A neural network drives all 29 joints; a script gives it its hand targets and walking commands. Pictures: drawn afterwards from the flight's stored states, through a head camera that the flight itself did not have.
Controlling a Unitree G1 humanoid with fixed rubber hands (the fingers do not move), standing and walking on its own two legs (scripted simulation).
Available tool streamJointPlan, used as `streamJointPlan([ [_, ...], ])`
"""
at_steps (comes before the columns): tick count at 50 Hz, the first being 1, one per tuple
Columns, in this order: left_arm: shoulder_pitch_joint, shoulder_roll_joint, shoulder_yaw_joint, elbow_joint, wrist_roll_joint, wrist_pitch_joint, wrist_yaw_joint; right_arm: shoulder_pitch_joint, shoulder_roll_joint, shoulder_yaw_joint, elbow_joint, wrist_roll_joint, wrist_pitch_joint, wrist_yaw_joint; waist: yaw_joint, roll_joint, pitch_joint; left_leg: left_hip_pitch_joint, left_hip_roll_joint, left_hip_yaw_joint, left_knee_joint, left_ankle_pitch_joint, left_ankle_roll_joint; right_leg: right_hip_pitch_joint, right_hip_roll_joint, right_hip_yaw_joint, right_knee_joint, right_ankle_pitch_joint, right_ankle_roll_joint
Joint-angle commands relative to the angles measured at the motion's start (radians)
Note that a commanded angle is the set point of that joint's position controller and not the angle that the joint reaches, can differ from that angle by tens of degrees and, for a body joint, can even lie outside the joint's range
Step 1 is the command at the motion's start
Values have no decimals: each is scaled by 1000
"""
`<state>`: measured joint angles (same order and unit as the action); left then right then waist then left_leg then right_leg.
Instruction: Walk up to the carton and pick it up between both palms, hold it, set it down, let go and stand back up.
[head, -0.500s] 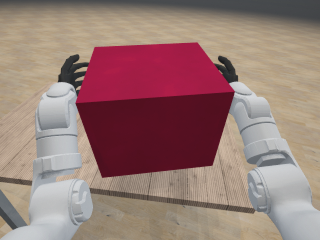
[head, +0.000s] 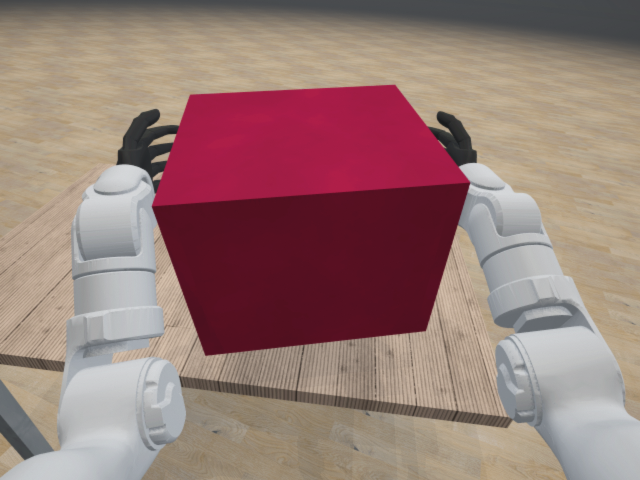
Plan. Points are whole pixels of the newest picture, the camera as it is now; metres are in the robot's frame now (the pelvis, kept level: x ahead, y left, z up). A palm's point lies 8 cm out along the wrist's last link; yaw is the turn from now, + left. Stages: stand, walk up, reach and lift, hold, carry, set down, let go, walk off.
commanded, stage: hold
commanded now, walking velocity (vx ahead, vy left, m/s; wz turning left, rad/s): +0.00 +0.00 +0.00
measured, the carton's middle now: (306, 211) +0.39 +0.00 +0.20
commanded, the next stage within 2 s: set down in 1.64 s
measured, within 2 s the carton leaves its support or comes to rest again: neither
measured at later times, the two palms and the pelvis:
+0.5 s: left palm (141, 179) +0.37 +0.19 +0.26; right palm (462, 173) +0.37 -0.19 +0.27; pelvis +0.00 +0.00 +0.00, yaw +0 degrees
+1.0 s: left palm (141, 175) +0.37 +0.19 +0.27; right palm (463, 167) +0.37 -0.19 +0.28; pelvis +0.00 +0.00 +0.00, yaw +0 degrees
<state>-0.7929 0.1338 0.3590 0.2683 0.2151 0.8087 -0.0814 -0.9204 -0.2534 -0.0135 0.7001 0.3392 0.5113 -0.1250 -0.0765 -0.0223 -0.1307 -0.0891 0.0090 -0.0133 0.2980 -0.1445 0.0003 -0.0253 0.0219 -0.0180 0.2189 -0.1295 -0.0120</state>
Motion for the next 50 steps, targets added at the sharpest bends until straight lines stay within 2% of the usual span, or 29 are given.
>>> streamJointPlan([
  [1, -602, -538, -404, -105, -165, -57, -143, -670, 604, 240, -282, 105, -19, 120, -4, 46, -238, 74, -43, 11, -11, 199, -28, 61, 35, 17, -9, 128, 10],
  [15, -605, -535, -400, -97, -165, -62, -146, -676, 614, 246, -291, 108, -18, 114, -4, 36, -247, 68, -48, 11, -9, 195, -23, 68, 32, 22, -7, 146, 17],
  [16, -547, -510, -414, -84, -178, -52, -147, -664, 578, 255, -337, 110, -17, 106, -25, -12, -295, 81, -37, 14, -5, 186, -2, 88, 31, 34, -11, 199, 22],
  [18, -559, -511, -408, -98, -177, -49, -148, -656, 590, 257, -328, 113, -10, 100, -22, 2, -269, 56, -42, 14, -11, 182, -7, 98, 28, 28, 3, 222, 27],
  [26, -604, -533, -424, -113, -178, -45, -142, -676, 578, 246, -297, 127, -4, 117, 0, 60, -248, 62, -30, 4, -12, 185, -22, 49, 30, 32, -7, 142, 10],
  [36, -614, -532, -407, -71, -180, -43, -144, -690, 558, 222, -244, 120, 4, 131, 0, 48, -245, 37, -21, 2, -28, 138, -19, 45, 29, 43, -12, 110, -1],
  [50, -611, -517, -397, -77, -177, -50, -151, -688, 575, 237, -274, 135, 3, 115, -2, 36, -263, 52, -32, 3, -13, 179, -13, 69, 27, 40, -8, 171, 11],
])
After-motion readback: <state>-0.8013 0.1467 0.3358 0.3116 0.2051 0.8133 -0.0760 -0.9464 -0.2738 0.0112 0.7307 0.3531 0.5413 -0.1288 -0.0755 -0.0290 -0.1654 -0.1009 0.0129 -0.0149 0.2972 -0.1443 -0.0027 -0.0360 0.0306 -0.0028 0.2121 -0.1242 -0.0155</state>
